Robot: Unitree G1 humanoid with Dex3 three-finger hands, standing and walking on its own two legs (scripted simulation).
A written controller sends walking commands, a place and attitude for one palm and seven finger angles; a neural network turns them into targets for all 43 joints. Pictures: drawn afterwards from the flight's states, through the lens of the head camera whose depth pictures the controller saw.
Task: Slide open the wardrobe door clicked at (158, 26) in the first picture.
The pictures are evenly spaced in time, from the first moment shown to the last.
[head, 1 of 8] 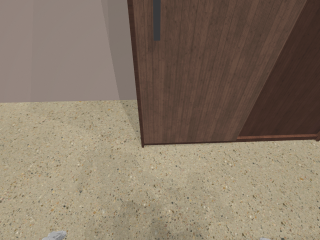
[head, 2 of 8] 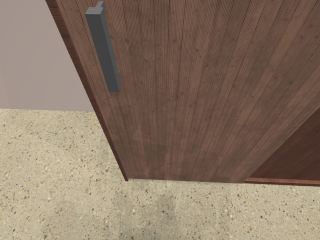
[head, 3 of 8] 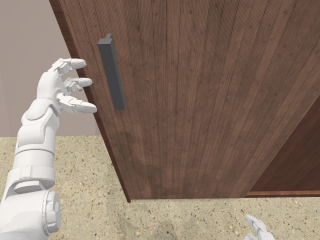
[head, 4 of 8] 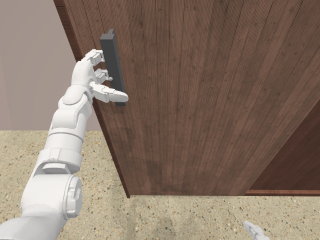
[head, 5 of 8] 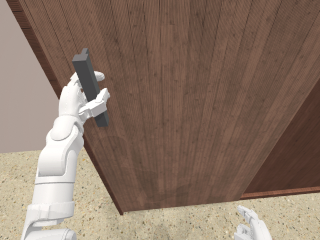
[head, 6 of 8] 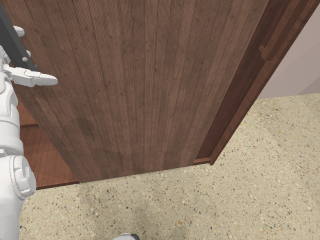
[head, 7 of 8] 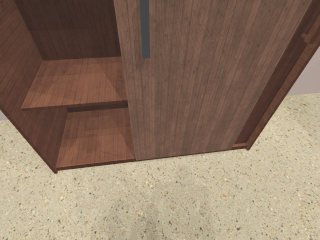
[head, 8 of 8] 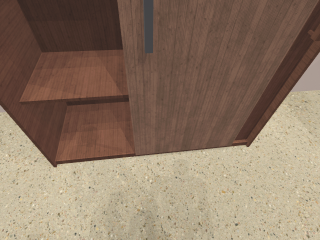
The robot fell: no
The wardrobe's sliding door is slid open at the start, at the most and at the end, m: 0.00 0.54 0.54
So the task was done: yes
